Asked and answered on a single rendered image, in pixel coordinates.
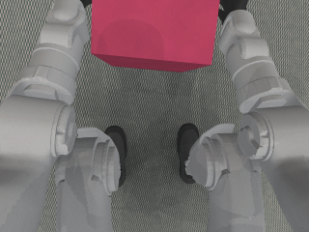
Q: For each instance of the robot left upper arm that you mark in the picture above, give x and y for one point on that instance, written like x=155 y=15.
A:
x=34 y=132

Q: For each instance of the robot right upper arm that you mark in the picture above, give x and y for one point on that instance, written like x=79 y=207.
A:
x=278 y=139

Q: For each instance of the carton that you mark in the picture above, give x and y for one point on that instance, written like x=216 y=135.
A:
x=159 y=35

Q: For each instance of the robot left forearm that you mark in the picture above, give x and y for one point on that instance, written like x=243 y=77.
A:
x=57 y=55

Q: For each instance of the robot right forearm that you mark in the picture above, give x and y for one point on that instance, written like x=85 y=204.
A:
x=251 y=68

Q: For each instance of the right robot hand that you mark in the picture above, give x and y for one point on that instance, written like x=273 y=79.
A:
x=229 y=6

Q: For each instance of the left robot foot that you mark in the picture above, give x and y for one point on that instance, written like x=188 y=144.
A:
x=118 y=136

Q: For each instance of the right robot thigh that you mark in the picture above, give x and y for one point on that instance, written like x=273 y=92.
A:
x=235 y=188

